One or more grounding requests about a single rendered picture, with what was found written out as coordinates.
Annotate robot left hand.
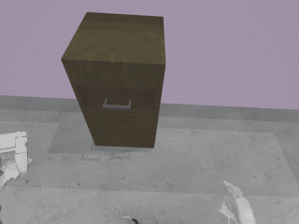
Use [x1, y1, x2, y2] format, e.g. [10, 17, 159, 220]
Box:
[0, 131, 32, 192]

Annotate robot right hand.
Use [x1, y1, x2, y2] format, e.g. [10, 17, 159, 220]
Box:
[219, 181, 256, 224]

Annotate drawer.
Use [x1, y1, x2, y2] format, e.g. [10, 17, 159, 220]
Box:
[77, 85, 157, 110]

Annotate handle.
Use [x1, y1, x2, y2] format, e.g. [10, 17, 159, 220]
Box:
[103, 97, 132, 111]

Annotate cabinet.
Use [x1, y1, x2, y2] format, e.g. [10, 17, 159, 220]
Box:
[61, 12, 166, 148]

